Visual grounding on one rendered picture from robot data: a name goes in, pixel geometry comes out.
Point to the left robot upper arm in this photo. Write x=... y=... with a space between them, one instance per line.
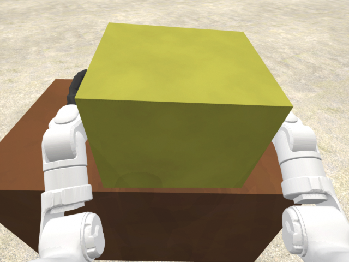
x=72 y=238

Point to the left robot hand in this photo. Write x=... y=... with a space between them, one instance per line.
x=73 y=89

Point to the carton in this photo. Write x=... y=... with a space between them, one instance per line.
x=173 y=107

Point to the robot right forearm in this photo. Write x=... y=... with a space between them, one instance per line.
x=304 y=179

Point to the pedestal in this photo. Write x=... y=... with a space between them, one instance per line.
x=143 y=224

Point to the right robot upper arm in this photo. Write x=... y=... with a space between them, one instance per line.
x=316 y=233

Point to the robot left forearm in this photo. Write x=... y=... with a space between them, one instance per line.
x=64 y=166

